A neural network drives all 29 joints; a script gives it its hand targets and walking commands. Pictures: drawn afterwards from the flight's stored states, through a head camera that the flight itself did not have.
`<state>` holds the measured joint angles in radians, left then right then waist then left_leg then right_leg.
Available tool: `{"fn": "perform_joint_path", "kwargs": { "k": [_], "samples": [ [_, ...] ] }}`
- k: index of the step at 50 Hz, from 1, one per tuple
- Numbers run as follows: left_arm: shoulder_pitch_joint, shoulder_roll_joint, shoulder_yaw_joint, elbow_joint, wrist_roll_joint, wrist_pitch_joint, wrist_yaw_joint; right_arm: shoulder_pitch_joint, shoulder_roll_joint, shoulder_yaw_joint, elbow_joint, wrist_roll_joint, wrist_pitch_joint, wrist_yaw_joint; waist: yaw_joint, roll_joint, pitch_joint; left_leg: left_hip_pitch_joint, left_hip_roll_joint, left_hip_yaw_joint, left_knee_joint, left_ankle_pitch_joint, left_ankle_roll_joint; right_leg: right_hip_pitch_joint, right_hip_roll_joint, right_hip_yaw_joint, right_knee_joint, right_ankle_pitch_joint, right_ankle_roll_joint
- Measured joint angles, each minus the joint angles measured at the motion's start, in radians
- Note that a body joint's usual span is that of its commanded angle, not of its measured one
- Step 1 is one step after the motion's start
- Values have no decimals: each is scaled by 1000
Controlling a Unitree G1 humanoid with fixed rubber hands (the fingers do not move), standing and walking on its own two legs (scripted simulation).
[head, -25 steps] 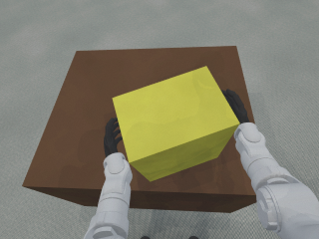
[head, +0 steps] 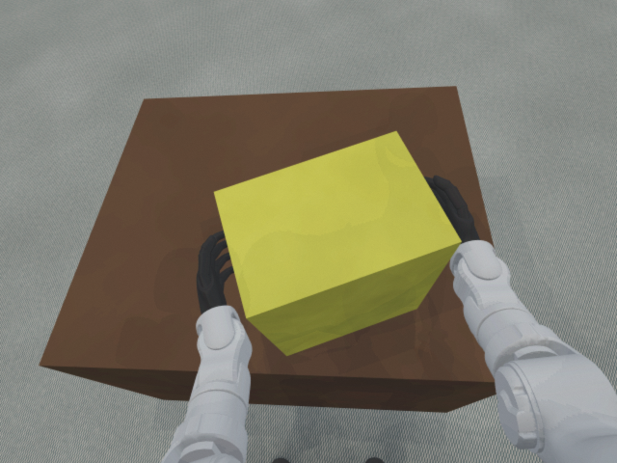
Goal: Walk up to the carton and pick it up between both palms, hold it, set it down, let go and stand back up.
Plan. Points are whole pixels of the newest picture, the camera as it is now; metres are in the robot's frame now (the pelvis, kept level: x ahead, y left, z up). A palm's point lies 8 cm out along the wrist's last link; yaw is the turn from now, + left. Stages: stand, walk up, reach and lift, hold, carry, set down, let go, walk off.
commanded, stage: set down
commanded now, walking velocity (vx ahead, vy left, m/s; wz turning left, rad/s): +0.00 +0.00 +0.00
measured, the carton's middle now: (333, 260) +0.39 +0.02 -0.07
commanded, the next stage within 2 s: none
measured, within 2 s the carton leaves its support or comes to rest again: rests again in 0.34 s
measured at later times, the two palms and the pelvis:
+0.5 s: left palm (218, 295) +0.31 +0.18 -0.02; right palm (457, 232) +0.41 -0.15 -0.01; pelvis +0.01 +0.00 +0.00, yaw +0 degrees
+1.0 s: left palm (221, 298) +0.31 +0.17 -0.03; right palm (452, 232) +0.41 -0.15 -0.02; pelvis +0.02 -0.01 +0.00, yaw +0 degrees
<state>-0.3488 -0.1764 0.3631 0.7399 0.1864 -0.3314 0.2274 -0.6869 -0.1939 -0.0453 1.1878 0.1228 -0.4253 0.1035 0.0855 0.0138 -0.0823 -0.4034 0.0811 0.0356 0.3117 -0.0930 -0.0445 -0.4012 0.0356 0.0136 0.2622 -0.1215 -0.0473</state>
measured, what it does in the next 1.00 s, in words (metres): stands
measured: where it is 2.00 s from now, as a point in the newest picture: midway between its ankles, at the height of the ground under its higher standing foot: outside the picture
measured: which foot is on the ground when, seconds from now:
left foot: down 0.00-1.00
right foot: down 0.00-1.00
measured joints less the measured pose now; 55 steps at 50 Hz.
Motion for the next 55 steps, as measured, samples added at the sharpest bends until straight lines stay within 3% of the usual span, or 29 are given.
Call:
{"fn": "perform_joint_path", "kwargs": {
  "k": [26, 48, 55],
  "samples": [
    [0, 0, 34, 67, 0, -121, -41, -1, 0, 8, 59, 0, -89, -5, 0, 0, 0, -7, 0, 0, 0, -5, 0, -9, 0, 0, 6, -16, -2],
    [0, 1, 71, 120, 0, -225, -69, -4, 15, 40, 92, 0, -211, -59, 0, 9, 0, -37, 0, 0, 0, -11, 0, -49, 1, -1, 28, -31, -4],
    [11, 7, 31, 158, -24, -216, -65, -29, -25, 126, 126, 2, -220, -84, 10, 17, 0, -51, 0, 0, 15, -15, 0, -67, 1, -1, 49, -35, -5]
  ]
}}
